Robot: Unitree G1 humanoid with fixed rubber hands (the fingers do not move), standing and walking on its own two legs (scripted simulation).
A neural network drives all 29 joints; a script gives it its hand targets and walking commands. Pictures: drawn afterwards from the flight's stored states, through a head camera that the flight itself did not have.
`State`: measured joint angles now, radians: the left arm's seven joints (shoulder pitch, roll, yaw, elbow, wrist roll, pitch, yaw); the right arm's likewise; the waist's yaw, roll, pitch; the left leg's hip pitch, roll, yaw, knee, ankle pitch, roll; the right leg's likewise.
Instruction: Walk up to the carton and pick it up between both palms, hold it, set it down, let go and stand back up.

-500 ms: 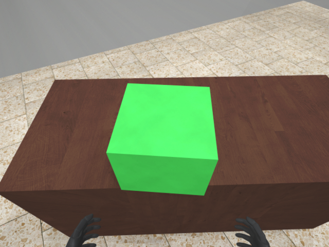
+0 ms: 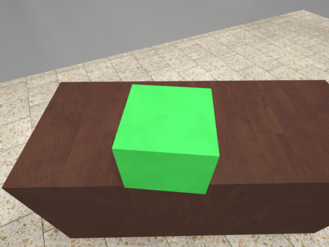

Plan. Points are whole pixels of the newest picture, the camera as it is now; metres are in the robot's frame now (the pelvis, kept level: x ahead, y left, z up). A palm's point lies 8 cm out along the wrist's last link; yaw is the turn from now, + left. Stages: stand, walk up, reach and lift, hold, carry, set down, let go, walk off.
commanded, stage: stand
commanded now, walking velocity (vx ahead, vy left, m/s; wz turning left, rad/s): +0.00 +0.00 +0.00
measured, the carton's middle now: (168, 137) +0.46 +0.01 -0.03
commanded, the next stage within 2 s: none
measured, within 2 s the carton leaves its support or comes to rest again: neither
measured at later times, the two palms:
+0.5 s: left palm out of the picture +0.03 +0.30 -0.12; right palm out of the picture +0.04 -0.30 -0.11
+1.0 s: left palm out of the picture +0.03 +0.30 -0.11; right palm out of the picture +0.04 -0.30 -0.12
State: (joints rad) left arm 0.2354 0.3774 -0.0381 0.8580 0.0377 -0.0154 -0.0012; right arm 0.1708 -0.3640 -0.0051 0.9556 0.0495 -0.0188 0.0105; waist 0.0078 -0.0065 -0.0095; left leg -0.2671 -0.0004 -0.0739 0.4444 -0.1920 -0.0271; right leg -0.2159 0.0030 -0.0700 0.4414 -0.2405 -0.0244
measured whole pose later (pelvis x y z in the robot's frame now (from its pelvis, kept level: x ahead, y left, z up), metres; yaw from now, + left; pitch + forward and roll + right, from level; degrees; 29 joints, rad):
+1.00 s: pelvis -0.02 +0.00 +0.00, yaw +0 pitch -1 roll +0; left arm 0.22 0.38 -0.04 1.02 0.02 -0.02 -0.01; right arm 0.18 -0.36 -0.01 1.07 0.05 -0.01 0.01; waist 0.01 0.01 -0.01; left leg -0.27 0.00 -0.07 0.44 -0.17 -0.02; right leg -0.22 0.00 -0.07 0.44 -0.21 -0.02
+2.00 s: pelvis -0.02 +0.00 +0.00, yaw +0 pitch -1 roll +0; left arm 0.19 0.38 -0.04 1.05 0.01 -0.02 -0.01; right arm 0.18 -0.36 -0.01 1.09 0.05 -0.01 0.01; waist 0.01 0.02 -0.01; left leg -0.27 0.00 -0.07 0.44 -0.17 -0.02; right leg -0.22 0.00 -0.07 0.44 -0.22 -0.02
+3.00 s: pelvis -0.01 +0.00 +0.00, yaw +0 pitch +0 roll +0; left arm 0.17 0.38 -0.04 1.07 0.01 -0.02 -0.01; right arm 0.17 -0.36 -0.01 1.10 0.05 -0.01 0.01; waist 0.01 0.02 -0.01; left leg -0.26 0.00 -0.07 0.44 -0.17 -0.02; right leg -0.22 0.00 -0.07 0.44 -0.22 -0.02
